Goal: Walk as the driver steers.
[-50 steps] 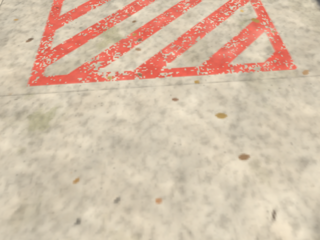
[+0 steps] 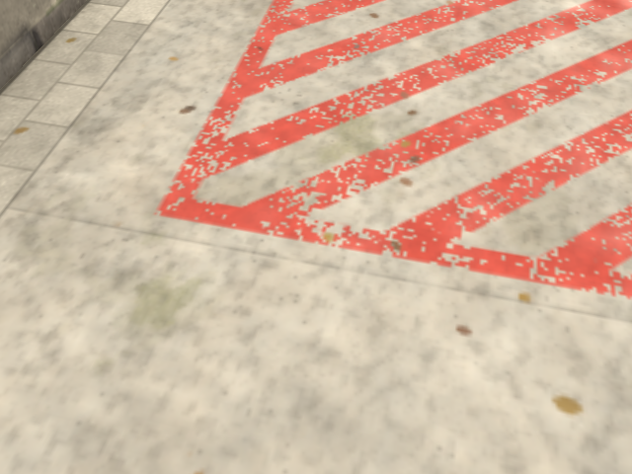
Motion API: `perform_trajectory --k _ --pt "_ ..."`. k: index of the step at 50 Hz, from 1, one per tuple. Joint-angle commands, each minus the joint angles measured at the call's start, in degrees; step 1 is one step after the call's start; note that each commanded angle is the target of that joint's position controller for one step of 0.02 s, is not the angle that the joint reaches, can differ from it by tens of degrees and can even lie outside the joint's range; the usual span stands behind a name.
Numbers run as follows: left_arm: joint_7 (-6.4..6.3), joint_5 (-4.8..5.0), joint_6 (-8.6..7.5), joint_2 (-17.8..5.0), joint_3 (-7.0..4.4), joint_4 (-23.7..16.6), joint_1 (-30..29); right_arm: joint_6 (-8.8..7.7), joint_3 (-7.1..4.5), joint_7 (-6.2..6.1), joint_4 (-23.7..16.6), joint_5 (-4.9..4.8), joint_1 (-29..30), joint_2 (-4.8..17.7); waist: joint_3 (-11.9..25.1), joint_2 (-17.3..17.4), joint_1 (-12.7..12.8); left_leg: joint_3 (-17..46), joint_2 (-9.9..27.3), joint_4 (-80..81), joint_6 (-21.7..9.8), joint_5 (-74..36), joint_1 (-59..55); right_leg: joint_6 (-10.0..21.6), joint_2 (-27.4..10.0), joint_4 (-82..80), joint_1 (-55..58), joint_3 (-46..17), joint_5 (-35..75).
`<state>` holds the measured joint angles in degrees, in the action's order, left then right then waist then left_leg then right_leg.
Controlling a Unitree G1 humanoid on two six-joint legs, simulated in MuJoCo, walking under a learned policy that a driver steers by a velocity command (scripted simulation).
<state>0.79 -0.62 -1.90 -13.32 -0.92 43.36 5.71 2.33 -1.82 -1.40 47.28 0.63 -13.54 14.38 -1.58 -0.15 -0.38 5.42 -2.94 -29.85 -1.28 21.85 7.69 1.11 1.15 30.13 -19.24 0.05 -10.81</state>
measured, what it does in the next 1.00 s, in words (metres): stands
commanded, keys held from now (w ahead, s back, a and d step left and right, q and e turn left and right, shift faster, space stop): no key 1.00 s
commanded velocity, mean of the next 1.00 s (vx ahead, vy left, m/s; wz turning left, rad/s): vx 0.01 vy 0.00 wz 0.01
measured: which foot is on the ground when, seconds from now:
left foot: down 0.00-1.00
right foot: down 0.00-1.00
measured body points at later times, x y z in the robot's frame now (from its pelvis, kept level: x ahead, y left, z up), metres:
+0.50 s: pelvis +0.00 +0.00 +0.00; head +0.01 +0.00 +0.45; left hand +0.12 +0.25 -0.13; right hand +0.03 -0.26 -0.14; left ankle -0.07 +0.12 -0.73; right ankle +0.06 -0.11 -0.73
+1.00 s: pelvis -0.01 -0.01 +0.00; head +0.01 +0.00 +0.45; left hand +0.08 +0.25 -0.14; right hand -0.02 -0.25 -0.15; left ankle -0.07 +0.12 -0.73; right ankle +0.06 -0.11 -0.73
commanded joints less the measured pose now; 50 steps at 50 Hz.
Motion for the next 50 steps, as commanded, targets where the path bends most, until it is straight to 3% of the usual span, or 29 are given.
perform_trajectory --k 1,11,29,50 --pt "-0.44 0.19 -0.45 -6.75 -1.95 -2.86 -2.05 -0.8 -1.61 -0.41 -1.52 -0.04 -1.8 6.16 5.52 0.15 0.18 3.16 3.95 4.48 -0.71 -15.92 5.19 3.52 -5.3 -1.77 11.46 -5.81 16.69" --pt "-1.19 0.3 0.59 -6.85 -2.35 1.72 -2.6 -1.53 -1.51 -0.94 2.68 -0.16 -2.7 5.72 1.98 0.25 0.34 2.9 4.15 6.61 -0.65 -12.4 6.24 2.44 -4.03 -3.44 11.3 -5.39 9.96" --pt "-2.52 0.56 1.63 -6.63 -2.43 10.28 -1.39 -3.08 -0.55 -0.9 10.24 -0.26 -4.76 3.64 -0.04 0.24 0.57 0.85 3.41 8.58 -0.33 -8.87 7.32 2.29 -3.05 -5.34 11.6 -5.53 4.71" --pt "-2.92 0.71 2.05 -5.43 -1.97 15.14 0.73 -3.64 0.36 -1.05 14.19 -0.32 -8.62 1.54 -0.91 0.27 0.72 -0.53 3.09 9.09 -0.17 -7.92 8.29 2.64 -2.54 -5.73 11.22 -5.71 3.94"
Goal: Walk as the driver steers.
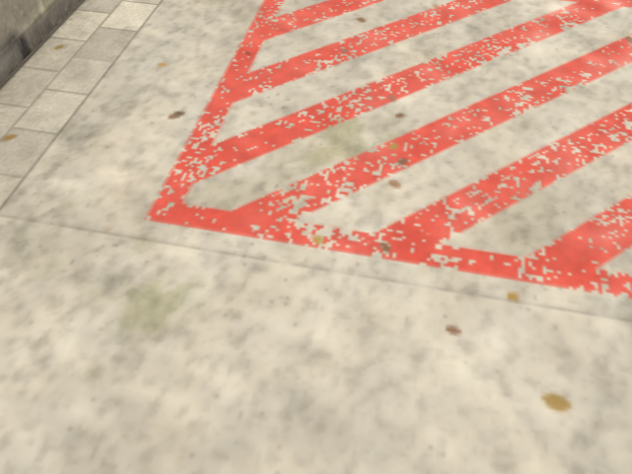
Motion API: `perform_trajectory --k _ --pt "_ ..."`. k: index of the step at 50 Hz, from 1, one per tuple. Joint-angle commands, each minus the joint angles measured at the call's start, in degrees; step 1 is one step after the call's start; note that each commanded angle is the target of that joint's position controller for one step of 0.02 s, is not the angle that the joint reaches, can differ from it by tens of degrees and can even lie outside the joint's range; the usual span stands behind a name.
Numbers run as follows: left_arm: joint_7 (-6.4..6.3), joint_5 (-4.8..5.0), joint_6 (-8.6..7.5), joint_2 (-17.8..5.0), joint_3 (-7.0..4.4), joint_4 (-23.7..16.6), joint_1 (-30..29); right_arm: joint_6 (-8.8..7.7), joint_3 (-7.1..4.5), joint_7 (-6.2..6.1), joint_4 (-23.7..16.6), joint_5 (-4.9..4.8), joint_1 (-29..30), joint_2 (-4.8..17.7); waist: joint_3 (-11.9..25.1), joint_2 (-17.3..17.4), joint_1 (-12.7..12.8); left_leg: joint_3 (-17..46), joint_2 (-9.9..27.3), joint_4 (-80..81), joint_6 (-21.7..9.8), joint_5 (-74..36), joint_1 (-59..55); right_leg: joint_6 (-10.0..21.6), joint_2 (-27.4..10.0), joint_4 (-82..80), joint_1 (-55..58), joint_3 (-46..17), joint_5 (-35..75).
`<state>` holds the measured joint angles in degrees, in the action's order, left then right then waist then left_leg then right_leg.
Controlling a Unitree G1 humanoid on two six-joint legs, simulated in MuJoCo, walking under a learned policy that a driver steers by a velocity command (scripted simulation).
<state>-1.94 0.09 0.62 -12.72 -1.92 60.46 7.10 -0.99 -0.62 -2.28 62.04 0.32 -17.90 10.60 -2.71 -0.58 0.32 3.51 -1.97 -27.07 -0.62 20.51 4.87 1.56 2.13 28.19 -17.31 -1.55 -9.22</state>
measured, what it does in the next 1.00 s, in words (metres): stands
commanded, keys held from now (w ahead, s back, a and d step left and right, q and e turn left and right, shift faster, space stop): no key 0.98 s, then w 0.02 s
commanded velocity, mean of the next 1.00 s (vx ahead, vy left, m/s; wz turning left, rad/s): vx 0.00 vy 0.00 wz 0.00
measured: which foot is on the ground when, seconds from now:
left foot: down 0.00-1.00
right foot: down 0.00-1.00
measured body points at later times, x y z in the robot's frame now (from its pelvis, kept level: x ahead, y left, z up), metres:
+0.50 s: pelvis +0.00 +0.00 +0.00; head +0.02 +0.00 +0.45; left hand +0.07 +0.25 -0.15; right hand -0.03 -0.23 -0.16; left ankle -0.06 +0.12 -0.74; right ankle +0.06 -0.10 -0.74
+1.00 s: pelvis +0.01 +0.00 +0.00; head +0.02 +0.00 +0.45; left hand +0.06 +0.25 -0.15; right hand -0.04 -0.22 -0.16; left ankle -0.06 +0.12 -0.74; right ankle +0.06 -0.10 -0.74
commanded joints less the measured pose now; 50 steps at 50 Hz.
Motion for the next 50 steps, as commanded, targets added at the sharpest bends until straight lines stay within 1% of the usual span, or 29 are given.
perform_trajectory --k 1,19,49,50 --pt "-0.21 0.01 -0.46 -5.98 -0.96 -1.84 -0.57 -0.34 -0.81 -0.18 -0.48 -0.02 -4.44 5.24 0.2 0.71 0.02 1.34 2.11 6.32 -0.83 -6.56 11.14 2.21 -3.5 -3.78 9.28 -4.11 2.38" --pt "-0.44 0.12 -0.34 -5.19 -0.79 -0.52 0.97 -0.61 -0.67 -0.29 0.29 -0.11 -7.34 4.09 -0.22 0.83 0.02 0.82 2.12 6.36 -0.82 -6.57 11.49 2.36 -3.28 -3.51 9.04 -4.18 3.04" --pt "-0.71 0.27 -0.37 -4.33 -0.83 0.12 2.76 -0.96 -0.89 -0.28 -0.13 -0.21 -10.35 2.85 -0.75 1.05 0.01 0.53 2.27 6.36 -0.97 -6.82 11.88 2.31 -3.16 -2.71 9.01 -4.07 4.44" --pt "-0.7 0.2 -0.34 -3.55 -0.63 0.74 3.79 -0.91 -0.75 -0.28 0.5 -0.19 -11.57 2.13 0.48 1.14 -0.1 0.18 1.93 6.99 -1.19 -1.35 11.39 2.24 -2.59 -2.94 9.51 -3.5 -1.67"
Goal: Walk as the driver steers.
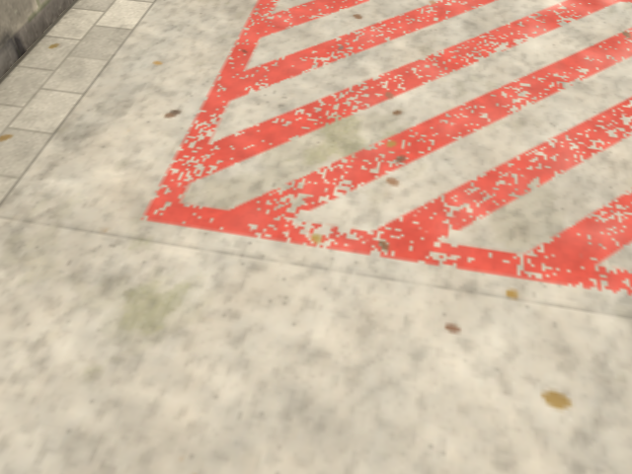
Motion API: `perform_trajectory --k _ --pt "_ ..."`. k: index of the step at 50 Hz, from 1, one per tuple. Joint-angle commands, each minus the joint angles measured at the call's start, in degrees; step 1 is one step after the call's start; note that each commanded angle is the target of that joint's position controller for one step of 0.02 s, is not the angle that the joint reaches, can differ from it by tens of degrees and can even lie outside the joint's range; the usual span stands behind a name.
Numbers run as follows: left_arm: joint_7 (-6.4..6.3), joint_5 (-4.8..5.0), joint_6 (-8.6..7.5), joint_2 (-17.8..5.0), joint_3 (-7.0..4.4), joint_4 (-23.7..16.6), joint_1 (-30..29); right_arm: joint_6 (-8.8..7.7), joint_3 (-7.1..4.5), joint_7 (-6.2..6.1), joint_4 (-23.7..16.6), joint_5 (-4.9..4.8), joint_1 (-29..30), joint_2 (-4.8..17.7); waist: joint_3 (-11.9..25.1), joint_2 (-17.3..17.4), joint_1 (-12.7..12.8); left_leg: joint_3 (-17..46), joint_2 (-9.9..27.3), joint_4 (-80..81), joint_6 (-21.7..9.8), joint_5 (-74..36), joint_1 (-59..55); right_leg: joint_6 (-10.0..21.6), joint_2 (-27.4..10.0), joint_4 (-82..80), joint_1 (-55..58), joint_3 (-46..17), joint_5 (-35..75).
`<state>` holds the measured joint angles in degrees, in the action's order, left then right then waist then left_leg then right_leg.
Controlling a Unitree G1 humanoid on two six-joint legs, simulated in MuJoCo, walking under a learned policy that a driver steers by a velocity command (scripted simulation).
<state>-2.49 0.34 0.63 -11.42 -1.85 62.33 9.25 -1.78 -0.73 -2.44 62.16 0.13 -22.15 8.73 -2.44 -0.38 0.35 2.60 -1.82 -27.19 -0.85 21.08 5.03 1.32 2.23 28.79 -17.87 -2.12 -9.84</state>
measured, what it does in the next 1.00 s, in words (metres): walks ahead: left foot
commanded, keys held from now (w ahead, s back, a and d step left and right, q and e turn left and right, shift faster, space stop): w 0.86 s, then w+e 0.14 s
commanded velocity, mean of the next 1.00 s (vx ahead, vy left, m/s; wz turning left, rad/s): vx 0.39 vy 0.00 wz -0.02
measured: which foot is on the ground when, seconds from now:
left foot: down 0.00-0.28, up 0.30-0.74, down 0.76-1.00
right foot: down 0.00-0.78, up 0.80-1.00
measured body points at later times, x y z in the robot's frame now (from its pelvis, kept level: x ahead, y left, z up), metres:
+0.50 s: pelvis +0.15 -0.04 +0.01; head +0.15 -0.05 +0.46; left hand +0.10 +0.20 -0.13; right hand +0.25 -0.30 -0.12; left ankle +0.19 +0.12 -0.65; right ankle +0.09 -0.12 -0.73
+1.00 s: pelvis +0.43 +0.04 +0.01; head +0.45 +0.04 +0.46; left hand +0.52 +0.31 -0.12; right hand +0.48 -0.22 -0.12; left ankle +0.46 +0.12 -0.73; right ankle +0.46 -0.13 -0.65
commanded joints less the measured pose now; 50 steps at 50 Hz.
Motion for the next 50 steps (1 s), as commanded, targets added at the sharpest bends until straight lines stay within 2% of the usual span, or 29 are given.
perform_trajectory --k 1,3,4,6,7,10,12,13,14,15,16,17,19,22,27,31,34,36,37,38,39,40,41,42,43,44,46,47,50 --pt "-0.17 0.11 -0.31 -4.98 -0.77 -0.94 1.93 -0.01 -0.79 -0.21 0.45 -0.18 -7.62 4.37 -0.91 1.24 -0.2 1.24 1.53 7.45 -1.71 5.3 12.18 2.44 -1.73 -3.05 8.72 -2.12 -9.42" --pt "-0.09 0.52 -0.89 -5.91 -1.18 -1.3 1.45 -0.13 -1.39 -0.53 -0.99 -0.68 -6.75 6.39 -4.46 2.6 -0.79 4.44 3.15 8.45 -4.97 18.89 14.23 2.77 0.01 -0.2 2.6 -0.62 -24.33" --pt "0.18 0.75 -1.76 -5.68 -1.13 -2.18 -0.22 -0.58 -1.64 -0.6 -1.31 -1.02 -7.99 7.23 -6.34 3.65 -1.91 8.2 5.76 10.81 -7.03 22.94 13.62 2.76 0.09 1.93 -1.24 -0.28 -25.01" --pt "1.22 1.44 -4.22 -3.91 -0.68 -4.44 -4.9 -1.83 -3.07 -0.51 -1.54 -1.79 -9.19 11.72 -10.28 10.26 -3.43 21.62 16.01 18.53 -12.29 24.16 7.25 1.67 0.39 11.51 -11.51 4.03 -12.88" --pt "1.75 1.39 -5.26 -4.22 -0.66 -5.22 -6.13 -2.33 -3.49 -0.42 -2.04 -1.64 -7.8 12.46 -11.94 10.66 -3.39 24.53 19.34 18.83 -13.76 18.97 5.58 2.1 -2.15 14.65 -15.16 2.82 -11.44" --pt "3.06 2.05 -7.23 -5.12 -0.96 -6.05 -5.01 -2.74 -3.34 0.43 -2.97 -1.71 -6.93 10.6 -10.34 8.34 -1.63 18.55 17.75 14.93 -11.48 1.28 -0.58 3.2 -3.83 9.0 -15.01 3.76 -14.34" --pt "3.3 2.13 -7.33 -5.92 -2.16 -2.48 4.2 -2.29 -3.26 0.86 -4.39 -1.68 -4.14 11.17 -5.5 7.72 2.83 10.75 11.97 9.11 -8.22 -10.18 8.31 2.85 1.07 0.65 6.64 7.7 -4.96" --pt "3.24 2.04 -7.03 -7.72 -3.36 -0.16 12.14 -2.53 -3.18 1.0 -5.27 -1.4 -2.33 11.52 -1.19 6.08 6.57 7.18 9.1 0.88 -6.56 -20.24 13.15 3.71 0.48 0.25 17.81 4.72 -2.76" --pt "2.88 1.73 -6.83 -12.84 -4.93 1.36 21.89 -3.13 -2.23 1.16 -7.31 -1.3 -0.25 8.19 3.08 -6.45 10.07 -0.75 1.79 -19.77 -2.07 -19.17 24.04 9.27 -11.05 -8.23 28.81 -14.84 -11.14" --pt "3.33 1.01 -6.97 -14.35 -4.59 2.14 27.17 -4.41 -1.16 1.13 -8.65 -1.6 -1.69 3.97 8.0 -17.09 9.4 0.64 -3.07 -37.22 -0.54 8.1 33.73 15.99 -23.41 -18.56 34.75 -39.53 -15.0" --pt "3.36 0.29 -7.5 -9.45 -2.78 1.02 20.39 -5.13 -2.0 1.42 -9.2 -2.91 -0.08 7.15 2.49 -9.21 5.78 5.35 0.88 -45.98 -2.38 7.54 38.34 15.11 -24.52 -18.77 28.92 -39.02 -18.07" --pt "3.54 0.32 -7.74 -7.32 -1.92 -1.28 14.18 -5.56 -2.25 1.9 -9.66 -3.29 1.74 8.3 -1.78 -5.61 3.76 4.84 4.15 -47.03 -4.06 1.88 39.21 13.21 -22.35 -19.05 23.26 -30.44 -15.67" --pt "4.02 -0.12 -7.53 -6.2 -0.95 -3.12 9.66 -5.57 -3.16 1.92 -9.59 -2.23 3.19 8.85 -3.37 -1.82 1.43 2.53 8.22 -41.77 -4.61 -6.48 36.67 10.3 -17.45 -20.59 17.53 -18.09 -6.02" --pt "3.46 -0.35 -6.73 -6.21 -0.31 -2.21 13.09 -4.33 -3.7 2.41 -9.95 -1.7 3.86 7.97 -2.79 -3.15 0.59 -0.65 9.46 -37.12 -2.68 -10.36 34.8 9.39 -13.6 -21.83 15.67 -8.97 5.52" --pt "1.94 -0.68 -5.91 -9.1 -0.43 -2.92 15.07 -4.02 -2.75 2.58 -15.67 -1.2 17.43 6.59 -5.2 -2.33 2.51 -2.61 9.07 -19.8 0.58 -19.73 38.16 10.07 -13.23 -24.01 13.64 -4.53 11.41" --pt "1.62 0.21 -5.74 -9.86 -0.79 -2.63 18.74 -4.47 -2.0 3.75 -18.4 -1.67 25.19 6.79 -6.36 -2.79 4.28 -4.43 6.52 -8.72 0.08 -25.3 33.74 9.59 -13.66 -24.46 14.47 -2.05 10.78" --pt "1.52 0.65 -5.28 -10.08 -1.18 -2.3 19.55 -4.85 -2.02 4.8 -20.21 -1.9 27.59 7.92 -6.34 -3.24 3.13 -3.6 5.71 -4.46 -2.08 -23.12 33.19 8.68 -16.2 -21.45 20.73 -1.45 15.66" --pt "1.5 0.37 -4.82 -11.44 -1.7 -2.91 18.23 -5.07 -2.93 5.13 -19.98 -1.84 24.2 10.23 -2.5 -4.83 0.05 -4.81 3.33 -3.52 -3.95 -19.44 26.35 7.38 -16.86 -15.3 24.03 -0.59 30.82" --pt "1.56 -0.04 -4.38 -12.08 -1.91 -3.25 17.43 -5.05 -3.94 4.99 -18.7 -1.86 18.74 12.2 1.79 -6.1 -3.18 -6.14 1.27 -4.07 -5.22 -17.73 18.73 6.61 -16.15 -8.13 24.46 0.37 41.43" --pt "1.61 -0.44 -3.92 -11.45 -1.61 -3.81 16.52 -4.81 -5.29 4.61 -15.71 -2.0 8.58 14.59 7.82 -6.09 -8.22 -6.94 -0.04 -3.87 -6.86 -17.62 5.57 4.98 -13.52 3.99 20.67 2.34 45.38" --pt "1.72 -1.28 -3.92 -9.35 -0.61 -5.39 17.07 -4.5 -6.39 3.93 -13.57 -1.25 -1.8 18.92 16.12 -0.22 -11.13 5.9 10.83 -5.35 -10.53 -15.52 -13.22 3.29 -10.25 22.72 6.69 3.97 28.44" --pt "2.53 -0.46 -5.29 0.36 1.86 -5.3 25.78 -4.44 -6.72 4.49 -11.92 -0.2 -5.26 21.93 26.23 16.6 -5.54 37.17 24.64 4.33 -20.21 0.12 -30.24 0.29 1.74 43.12 -13.58 0.85 -17.61" --pt "2.88 1.28 -7.03 -5.95 0.51 -5.09 21.45 -4.6 -5.18 4.57 -12.16 -0.48 -3.75 16.17 23.49 11.82 -7.5 42.82 23.31 10.79 -18.03 4.4 -27.76 1.64 -0.2 50.07 -19.59 -6.77 -21.63" --pt "2.97 2.61 -7.96 -9.53 -0.5 -7.64 14.8 -4.83 -4.45 4.42 -12.74 -0.8 1.99 14.05 13.42 9.77 -6.2 32.99 21.85 11.33 -15.1 0.49 -19.37 2.52 -3.17 51.13 -23.94 -4.83 -17.44" --pt "2.5 2.36 -8.39 -10.13 -0.62 -8.65 11.03 -5.05 -3.88 4.44 -13.92 -0.66 7.48 12.77 9.04 3.43 -4.33 25.13 19.97 12.76 -13.73 -7.48 -9.68 2.7 -6.41 48.29 -21.54 -3.57 -11.54" --pt "2.07 1.68 -8.02 -9.66 -1.09 -8.6 10.03 -5.34 -3.59 4.63 -14.28 -0.02 10.67 11.47 6.26 1.34 -2.25 18.7 18.19 14.27 -12.72 -13.45 -1.94 2.52 -8.63 44.81 -18.41 -3.16 -8.12" --pt "1.94 1.58 -5.96 -7.01 -1.24 -7.58 13.36 -5.85 -3.05 4.98 -13.37 0.54 12.06 9.26 4.98 3.48 0.86 11.34 15.67 17.83 -11.95 -15.73 5.02 2.42 -10.83 41.18 -12.56 -3.79 -5.8" --pt "1.86 1.67 -5.13 -6.03 -1.24 -7.41 13.99 -6.06 -3.1 4.91 -12.53 0.44 11.2 9.35 3.89 3.7 1.3 8.62 15.26 19.24 -12.28 -16.6 6.97 2.17 -11.07 39.82 -12.18 -3.66 -5.7" --pt "1.53 1.41 -3.88 -6.71 -1.85 -9.6 8.92 -6.34 -3.69 3.8 -10.83 0.8 8.97 11.61 0.16 3.44 1.08 3.04 15.03 22.06 -12.2 -17.79 7.79 1.22 -11.05 34.24 -18.55 -5.1 0.54"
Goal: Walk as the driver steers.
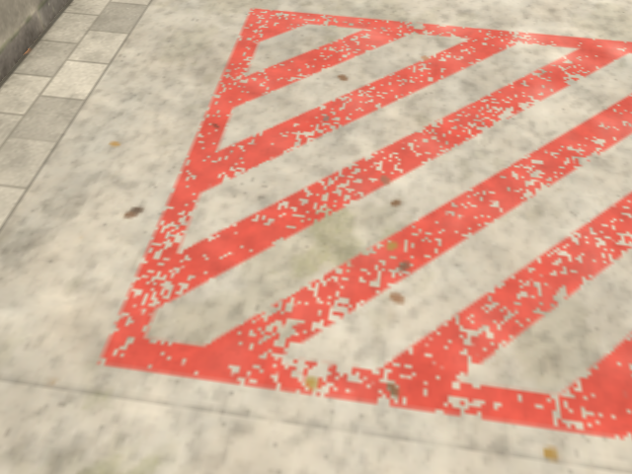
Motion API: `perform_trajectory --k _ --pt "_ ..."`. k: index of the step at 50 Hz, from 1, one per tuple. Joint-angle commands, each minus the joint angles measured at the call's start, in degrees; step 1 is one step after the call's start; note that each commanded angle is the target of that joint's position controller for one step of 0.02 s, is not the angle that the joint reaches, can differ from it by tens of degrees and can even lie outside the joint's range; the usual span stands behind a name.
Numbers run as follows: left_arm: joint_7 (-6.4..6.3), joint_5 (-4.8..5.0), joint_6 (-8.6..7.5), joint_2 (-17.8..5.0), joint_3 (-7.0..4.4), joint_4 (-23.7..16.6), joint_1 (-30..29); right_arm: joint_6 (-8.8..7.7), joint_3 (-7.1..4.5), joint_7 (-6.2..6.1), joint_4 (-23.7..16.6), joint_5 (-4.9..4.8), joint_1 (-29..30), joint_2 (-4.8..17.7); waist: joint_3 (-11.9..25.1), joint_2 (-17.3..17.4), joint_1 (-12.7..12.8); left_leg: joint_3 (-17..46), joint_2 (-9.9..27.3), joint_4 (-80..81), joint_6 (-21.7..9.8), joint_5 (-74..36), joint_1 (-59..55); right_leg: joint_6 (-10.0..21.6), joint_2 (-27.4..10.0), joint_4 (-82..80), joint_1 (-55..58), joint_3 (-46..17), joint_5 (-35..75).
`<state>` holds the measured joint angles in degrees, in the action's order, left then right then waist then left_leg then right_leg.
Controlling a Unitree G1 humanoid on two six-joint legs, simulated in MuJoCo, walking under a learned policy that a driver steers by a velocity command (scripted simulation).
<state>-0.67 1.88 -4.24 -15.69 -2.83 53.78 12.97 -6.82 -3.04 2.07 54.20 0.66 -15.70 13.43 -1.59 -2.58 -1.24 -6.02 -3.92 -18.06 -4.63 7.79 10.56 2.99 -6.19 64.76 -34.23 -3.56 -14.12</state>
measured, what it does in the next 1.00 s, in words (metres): walks ahead, turning right: right foot, then left foot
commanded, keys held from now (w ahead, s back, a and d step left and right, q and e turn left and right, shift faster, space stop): w+e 0.84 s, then w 0.16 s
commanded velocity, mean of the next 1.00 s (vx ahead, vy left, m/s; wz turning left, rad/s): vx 0.50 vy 0.00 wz -0.49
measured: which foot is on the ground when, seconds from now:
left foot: down 0.00-0.34, up 0.36-0.82, down 0.84-1.00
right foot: up 0.00-0.34, down 0.36-0.84, up 0.86-1.00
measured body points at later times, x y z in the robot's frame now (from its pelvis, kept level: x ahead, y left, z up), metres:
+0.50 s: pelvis +0.29 -0.08 -0.01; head +0.32 -0.10 +0.44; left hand +0.46 +0.15 -0.12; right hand +0.32 -0.37 -0.13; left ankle +0.24 +0.09 -0.64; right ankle +0.32 -0.15 -0.74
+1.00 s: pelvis +0.58 -0.12 +0.00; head +0.60 -0.13 +0.44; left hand +0.81 +0.06 -0.12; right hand +0.54 -0.41 -0.11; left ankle +0.66 -0.05 -0.74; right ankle +0.46 -0.21 -0.66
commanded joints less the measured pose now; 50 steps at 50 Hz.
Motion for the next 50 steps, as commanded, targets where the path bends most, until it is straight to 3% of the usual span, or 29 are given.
perform_trajectory --k 1,4,7,12,15,16,17,18,19,20,21,22,23,24,27,29,33,35,38,40,41,42,43,44,45,46,47,48,50 --pt "-0.25 -0.32 0.98 -2.65 -1.07 -1.77 3.25 -1.19 -1.49 -1.15 -2.52 0.36 1.71 7.27 -1.27 5.24 2.22 10.32 17.06 13.17 -8.13 -5.21 1.02 -0.72 -2.25 -4.44 -4.66 -4.41 7.87" --pt "0.5 -0.68 0.29 -2.48 -1.33 -3.27 -0.9 -0.9 -1.47 -2.12 -2.33 0.34 0.92 7.94 -1.62 4.95 1.33 5.11 16.04 13.33 -6.34 -8.03 -1.62 -1.09 -0.76 -14.13 -6.21 -3.69 17.52" --pt "1.53 -0.99 -0.04 -1.16 -0.67 -5.63 -7.23 -0.5 -1.45 -2.82 -1.79 -0.1 -1.21 8.7 -3.05 4.34 -1.08 1.1 16.12 13.73 -5.15 -9.08 -4.12 -1.12 -0.14 -22.27 -5.59 0.5 22.42" --pt "3.51 -0.75 -0.11 -0.5 -0.01 -10.91 -14.8 1.72 -1.92 -3.14 -0.25 -0.81 -5.83 9.87 -4.77 3.78 -3.55 -1.7 19.82 8.17 -4.57 -16.98 -17.04 0.48 0.83 -28.34 -11.16 4.25 15.1" --pt "4.59 -0.46 0.03 -2.55 -0.96 -12.8 -12.45 3.07 -2.53 -3.65 -1.7 -1.08 -3.38 12.03 -1.12 6.85 -0.39 -4.45 20.39 -1.21 -2.69 -41.42 -19.12 3.09 5.01 -29.11 -2.86 9.29 6.5" --pt "4.64 -0.38 0.19 -4.3 -1.94 -12.2 -7.65 3.55 -2.72 -3.94 -2.32 -1.03 -2.49 12.75 2.24 8.22 2.47 -5.37 19.92 -8.58 -1.91 -50.65 -18.34 4.37 7.5 -28.7 4.19 10.91 4.19" --pt "4.33 -0.21 0.24 -7.2 -3.6 -10.43 0.81 3.94 -2.65 -4.16 -2.99 -1.2 -1.27 12.92 6.88 7.85 7.18 -6.66 18.08 -19.93 -0.33 -52.1 -14.49 6.35 9.96 -32.01 16.35 11.17 6.73" --pt "3.11 -0.36 0.72 -12.23 -5.79 -8.49 10.51 3.51 -2.2 -4.25 -4.31 -0.91 -1.38 12.33 12.5 3.15 11.33 -6.75 15.64 -36.8 2.21 -37.53 -1.34 9.75 4.94 -34.62 34.23 0.87 6.89" --pt "2.45 -0.21 0.77 -18.19 -6.75 -8.48 11.31 1.53 0.76 -2.75 -6.91 0.96 -7.56 2.45 17.96 -11.8 4.59 -2.33 3.46 -57.75 5.89 19.76 25.66 20.7 -10.61 -37.58 55.47 -30.98 2.58" --pt "2.36 -1.01 0.33 -14.27 -5.53 -9.46 13.88 -1.34 0.28 -1.77 -8.24 -1.54 -2.33 6.67 25.05 -6.84 8.17 10.86 1.14 -65.41 4.89 25.68 33.85 23.55 -14.28 -46.83 60.83 -45.83 -2.56" --pt "2.21 -1.45 -0.08 -10.68 -4.68 -9.32 11.72 -2.76 -0.5 -1.3 -10.09 -3.53 3.88 9.39 16.65 -4.2 9.14 12.25 4.79 -64.19 3.07 20.36 39.09 19.63 -11.96 -47.53 56.32 -36.33 0.86" --pt "2.17 -1.06 -0.38 -8.44 -4.02 -10.33 7.25 -3.27 -0.29 -1.52 -10.54 -3.05 5.28 9.16 11.41 0.96 6.54 11.82 7.59 -58.79 2.36 15.05 37.25 17.13 -9.3 -47.54 47.19 -28.28 5.73" --pt "2.25 -1.06 -0.39 -6.49 -3.39 -11.69 2.62 -3.02 -0.76 -2.0 -9.99 -1.63 5.51 9.39 7.59 3.77 3.81 11.22 9.34 -53.58 2.83 12.64 32.83 15.54 -6.94 -48.51 37.72 -22.56 11.73" --pt "2.11 -1.6 -0.4 -5.24 -2.85 -12.82 0.18 -2.23 -1.31 -2.13 -10.0 -0.92 4.38 9.98 6.14 3.34 1.6 11.46 10.49 -50.85 3.4 11.23 28.3 15.13 -5.32 -50.01 31.56 -19.3 15.78" --pt "1.39 -1.23 -0.46 -7.21 -3.27 -13.47 0.19 -0.17 -1.27 -2.26 -11.19 0.09 3.79 7.97 3.75 2.39 -0.36 9.81 10.7 -42.73 6.17 8.53 24.93 15.28 -3.27 -52.59 23.15 -14.59 21.79" --pt "0.55 -1.01 -0.38 -9.03 -3.81 -13.3 2.04 0.27 -0.86 -2.52 -13.06 0.35 8.15 6.93 2.12 1.58 0.69 8.66 9.59 -34.23 7.79 2.02 25.22 14.19 -1.35 -53.14 20.29 -11.57 22.39" --pt "-0.11 -0.53 0.44 -9.35 -3.99 -12.89 5.66 -0.11 -0.12 -1.94 -15.76 -0.34 16.5 5.36 1.66 -1.51 4.44 7.55 5.36 -16.59 7.95 -12.9 19.52 10.08 2.13 -51.14 18.21 -9.27 15.2" --pt "-0.11 -0.3 0.7 -9.25 -3.98 -12.39 7.59 -0.37 -0.37 -1.57 -17.1 -1.0 18.97 6.32 1.67 -2.48 5.4 8.45 4.44 -13.3 7.56 -13.77 18.28 9.39 0.91 -49.54 20.14 -12.06 12.14" --pt "-0.49 -0.27 1.2 -8.74 -3.91 -12.48 8.21 -1.13 -1.28 -0.94 -17.86 -1.19 18.84 8.85 2.04 -3.64 4.44 10.46 4.25 -9.51 5.84 -8.65 17.29 8.29 -1.57 -44.47 26.07 -17.7 9.72" --pt "-0.62 -0.52 1.6 -8.45 -3.86 -13.19 6.7 -1.74 -2.08 -0.94 -16.88 -1.14 13.93 10.04 3.24 -5.15 1.44 9.49 3.89 -7.32 3.82 -5.0 11.1 6.93 -1.22 -39.87 27.05 -19.51 12.44" --pt "-0.48 -0.77 1.57 -6.68 -3.21 -13.89 6.0 -2.03 -2.94 -1.25 -15.74 -0.54 8.19 11.64 7.07 -4.48 -1.43 10.06 5.57 -6.68 1.89 -5.16 1.72 5.21 1.69 -33.09 25.15 -17.79 15.04" --pt "-0.25 -1.72 1.38 -3.5 -1.92 -15.34 5.78 -2.06 -3.79 -1.78 -15.1 0.33 -0.78 14.93 15.26 1.31 -5.12 18.96 15.21 -8.13 -1.7 -2.98 -13.27 3.01 5.44 -17.22 17.77 -12.94 7.5" --pt "-0.12 -0.04 0.66 0.14 -0.77 -16.65 15.14 -1.24 -4.91 -1.46 -12.72 0.87 -6.03 19.2 22.4 21.98 -0.95 46.46 27.79 -3.14 -11.6 7.95 -31.79 -0.7 12.84 1.45 -2.92 -6.09 -19.05" --pt "-0.3 0.75 0.54 -5.67 -1.5 -14.61 15.49 -0.98 -3.82 -1.09 -13.19 -0.56 -5.77 13.69 19.48 17.11 -2.31 52.45 28.25 -0.15 -11.27 20.85 -30.59 -1.31 8.5 9.42 -10.32 -8.13 -18.97" --pt "-0.25 0.39 0.75 -8.72 -2.27 -14.88 9.24 -0.64 -2.81 -1.2 -13.62 -0.8 -3.53 9.9 11.78 10.63 -3.98 43.02 25.35 0.68 -8.62 20.38 -23.61 -1.61 6.72 11.13 -12.04 -7.41 -13.43" --pt "-0.36 -0.41 0.88 -8.27 -2.2 -15.63 5.46 -0.21 -2.26 -1.09 -13.79 -0.25 -0.73 9.0 7.34 6.16 -3.09 35.48 22.68 1.33 -7.2 13.37 -15.99 -1.82 4.86 9.73 -10.15 -5.34 -9.39" --pt "-0.24 -1.16 0.68 -7.5 -2.24 -16.54 2.76 0.07 -1.89 -0.97 -13.37 0.04 1.08 8.05 3.74 5.67 -2.08 30.54 20.39 2.57 -7.12 6.71 -9.86 -1.8 3.6 6.46 -8.91 -4.95 -7.02" --pt "0.09 -1.0 0.68 -6.51 -2.24 -16.83 2.71 0.03 -1.52 -0.97 -13.1 0.41 1.82 7.37 2.61 7.08 -0.53 26.6 18.59 3.91 -6.77 2.53 -6.0 -1.56 2.24 4.0 -6.22 -4.62 -5.7" --pt "0.48 -0.68 0.91 -4.31 -1.78 -16.72 3.7 -0.31 -1.55 -0.8 -12.22 -0.19 1.5 7.24 2.75 8.7 0.71 22.22 17.16 6.04 -7.56 -2.33 -3.45 -1.59 1.55 -0.66 -3.72 -2.74 -5.27"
